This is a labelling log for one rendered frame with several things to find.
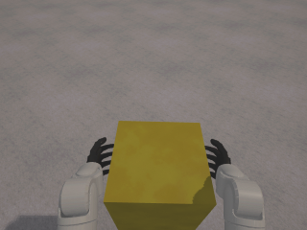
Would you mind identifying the right robot forearm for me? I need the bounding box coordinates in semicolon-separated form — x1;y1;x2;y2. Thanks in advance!
215;164;266;230

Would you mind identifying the carton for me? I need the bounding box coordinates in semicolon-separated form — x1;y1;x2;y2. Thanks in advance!
103;121;217;230

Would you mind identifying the left robot forearm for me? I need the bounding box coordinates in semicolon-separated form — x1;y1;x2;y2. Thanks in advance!
57;162;104;230

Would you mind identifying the right robot hand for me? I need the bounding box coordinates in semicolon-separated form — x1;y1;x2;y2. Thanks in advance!
204;139;231;179

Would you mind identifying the left robot hand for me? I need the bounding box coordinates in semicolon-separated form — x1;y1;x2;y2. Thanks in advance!
86;137;114;175

